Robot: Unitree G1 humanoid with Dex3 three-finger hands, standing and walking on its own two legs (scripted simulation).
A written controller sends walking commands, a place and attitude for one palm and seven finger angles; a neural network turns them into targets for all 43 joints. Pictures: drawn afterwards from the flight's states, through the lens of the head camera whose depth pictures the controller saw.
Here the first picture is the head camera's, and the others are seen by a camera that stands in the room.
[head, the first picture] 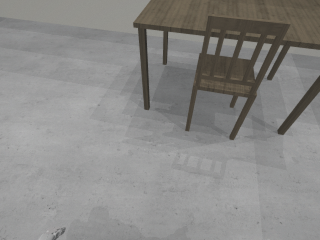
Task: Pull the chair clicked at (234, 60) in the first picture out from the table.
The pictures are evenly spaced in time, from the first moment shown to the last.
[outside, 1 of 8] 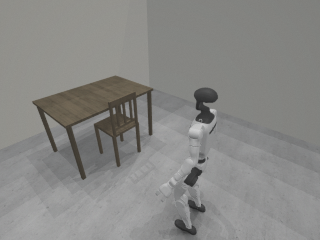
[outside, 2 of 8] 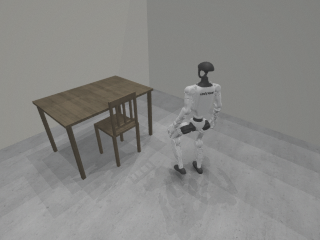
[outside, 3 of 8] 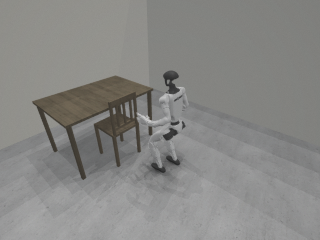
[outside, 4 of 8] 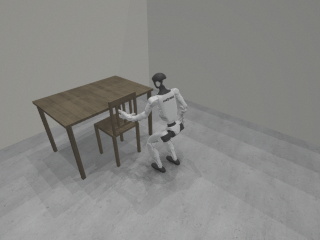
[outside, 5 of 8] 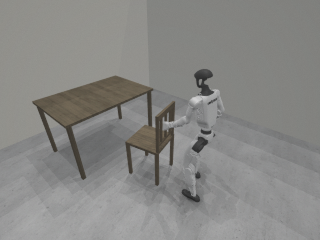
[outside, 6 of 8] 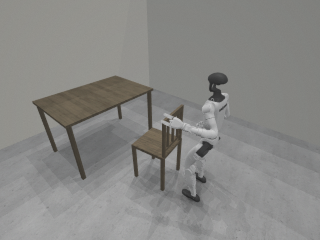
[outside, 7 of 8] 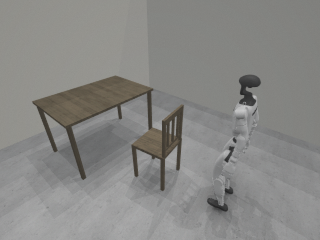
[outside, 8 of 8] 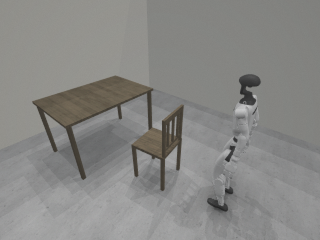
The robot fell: no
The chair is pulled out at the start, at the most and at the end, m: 0.00 0.62 0.62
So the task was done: yes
